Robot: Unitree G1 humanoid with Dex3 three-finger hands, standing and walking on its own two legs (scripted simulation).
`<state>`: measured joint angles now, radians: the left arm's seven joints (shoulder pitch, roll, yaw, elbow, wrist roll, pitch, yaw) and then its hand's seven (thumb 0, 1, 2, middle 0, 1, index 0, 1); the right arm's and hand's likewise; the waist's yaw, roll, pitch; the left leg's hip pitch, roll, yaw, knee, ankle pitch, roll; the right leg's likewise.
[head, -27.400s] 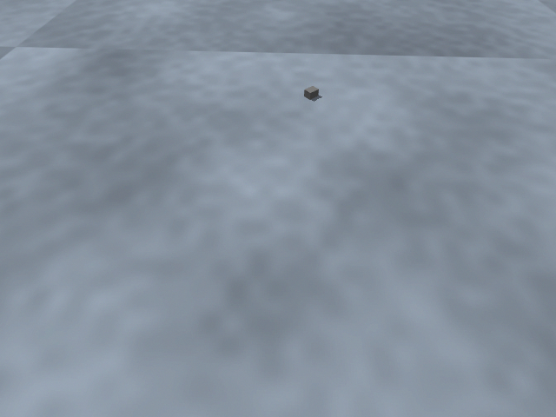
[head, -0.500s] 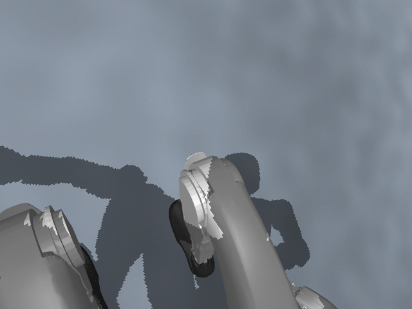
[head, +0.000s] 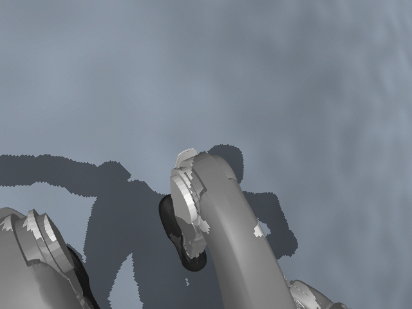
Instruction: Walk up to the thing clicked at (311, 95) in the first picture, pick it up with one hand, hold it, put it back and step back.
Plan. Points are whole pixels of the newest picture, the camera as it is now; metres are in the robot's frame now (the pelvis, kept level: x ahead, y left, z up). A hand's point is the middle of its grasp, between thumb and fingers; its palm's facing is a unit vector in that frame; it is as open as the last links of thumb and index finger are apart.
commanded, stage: open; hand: left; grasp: from above
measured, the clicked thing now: out of the picture +0.41 +0.36 -0.29
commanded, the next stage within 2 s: withdraw in 1.28 s
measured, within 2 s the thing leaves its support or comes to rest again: neither
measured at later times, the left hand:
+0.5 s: hand out of the picture +0.39 +0.35 -0.25, palm faces -0.07 -0.47 -0.88, open 10.1 cm
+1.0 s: hand out of the picture +0.39 +0.35 -0.25, palm faces -0.08 -0.47 -0.88, open 11.6 cm
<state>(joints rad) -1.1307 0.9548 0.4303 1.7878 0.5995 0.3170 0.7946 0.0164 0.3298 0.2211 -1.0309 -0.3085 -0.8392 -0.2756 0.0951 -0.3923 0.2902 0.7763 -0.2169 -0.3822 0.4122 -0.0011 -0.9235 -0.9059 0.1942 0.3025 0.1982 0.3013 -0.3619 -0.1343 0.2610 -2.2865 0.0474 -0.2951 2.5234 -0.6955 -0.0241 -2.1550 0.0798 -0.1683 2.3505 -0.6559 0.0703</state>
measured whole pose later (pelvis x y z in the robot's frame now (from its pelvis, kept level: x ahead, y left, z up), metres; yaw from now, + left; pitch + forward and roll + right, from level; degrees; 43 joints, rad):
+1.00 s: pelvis +0.00 +0.00 +0.01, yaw -1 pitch +23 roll -15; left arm -1.12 0.97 0.40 1.76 0.58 0.31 0.78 0.00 -0.15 0.84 -0.41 -0.77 -0.38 -0.80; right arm 0.10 -0.40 0.32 0.76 -0.20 -0.42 0.40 0.00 -0.90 -0.90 0.20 0.30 0.20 0.30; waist -0.37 -0.16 0.28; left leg -2.26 0.05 -0.32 2.51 -0.70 -0.03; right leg -2.12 0.08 -0.19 2.32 -0.65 0.07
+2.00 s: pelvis +0.00 -0.01 +0.04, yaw +6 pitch +29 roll -8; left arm -0.81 0.61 0.02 1.28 0.78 0.27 0.28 0.00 -0.20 0.73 -0.33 -0.76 -0.34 -0.74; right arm 0.11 -0.33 0.07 0.77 -0.09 -0.26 0.30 0.00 -0.90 -0.89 0.20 0.30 0.20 0.30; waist -0.16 0.04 -0.06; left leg -2.21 0.06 -0.16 2.34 -0.66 -0.01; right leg -2.12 0.04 -0.07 2.26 -0.66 0.04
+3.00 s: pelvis +0.01 -0.01 +0.18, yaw +11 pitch +30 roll -5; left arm -0.09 0.48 0.03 0.33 0.53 -0.02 -0.02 0.01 0.82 0.92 -0.23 -0.35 -0.22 -0.35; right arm 0.09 -0.28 -0.02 0.59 0.02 -0.03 0.01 0.00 -0.90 -0.90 0.20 0.30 0.20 0.30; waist -0.02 0.02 -0.19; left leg -1.79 0.04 -0.09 1.89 -0.63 -0.02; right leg -1.72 0.00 -0.05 1.84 -0.65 0.02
